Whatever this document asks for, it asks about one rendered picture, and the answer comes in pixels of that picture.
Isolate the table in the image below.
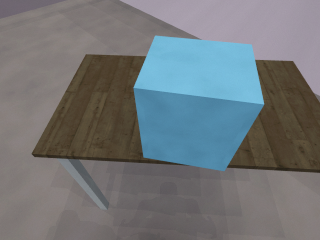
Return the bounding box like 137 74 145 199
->
32 54 320 210

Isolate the carton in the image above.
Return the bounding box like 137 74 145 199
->
133 35 264 171

